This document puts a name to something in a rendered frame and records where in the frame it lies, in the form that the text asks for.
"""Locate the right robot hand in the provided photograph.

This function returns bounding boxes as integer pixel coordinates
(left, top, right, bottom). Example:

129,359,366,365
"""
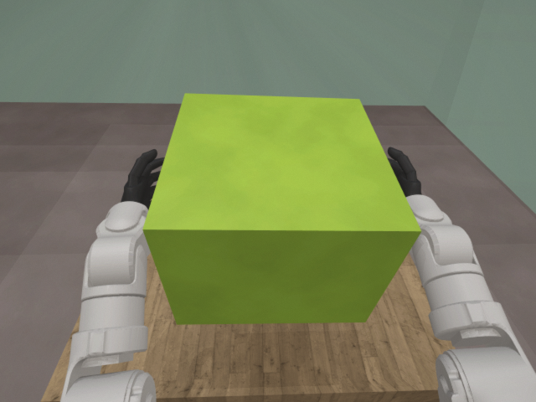
388,147,422,197

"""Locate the robot left forearm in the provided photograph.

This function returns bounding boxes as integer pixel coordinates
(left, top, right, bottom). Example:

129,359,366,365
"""
60,201,151,402

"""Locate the right robot upper arm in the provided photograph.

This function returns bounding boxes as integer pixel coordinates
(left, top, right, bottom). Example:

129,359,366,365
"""
435,346,536,402

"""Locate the left robot upper arm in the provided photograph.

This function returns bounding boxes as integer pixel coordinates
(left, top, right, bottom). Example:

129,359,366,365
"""
64,369,156,402

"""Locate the robot right forearm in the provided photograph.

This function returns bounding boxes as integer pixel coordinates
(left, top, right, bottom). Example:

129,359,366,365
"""
406,194,536,381

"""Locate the pedestal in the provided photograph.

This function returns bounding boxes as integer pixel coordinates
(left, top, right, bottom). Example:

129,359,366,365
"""
40,199,455,402

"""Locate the carton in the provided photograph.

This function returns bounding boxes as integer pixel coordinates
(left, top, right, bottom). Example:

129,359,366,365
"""
142,93,421,325

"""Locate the left robot hand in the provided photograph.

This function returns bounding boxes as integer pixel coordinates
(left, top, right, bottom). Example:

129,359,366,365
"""
121,149,165,210

